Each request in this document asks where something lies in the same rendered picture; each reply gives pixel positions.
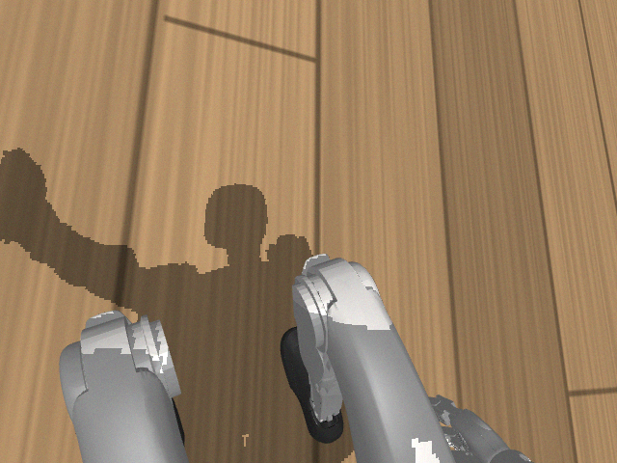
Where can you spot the right robot hand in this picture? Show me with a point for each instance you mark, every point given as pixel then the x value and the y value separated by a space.
pixel 474 441

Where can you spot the right robot foot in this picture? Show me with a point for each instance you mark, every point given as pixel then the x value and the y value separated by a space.
pixel 298 379

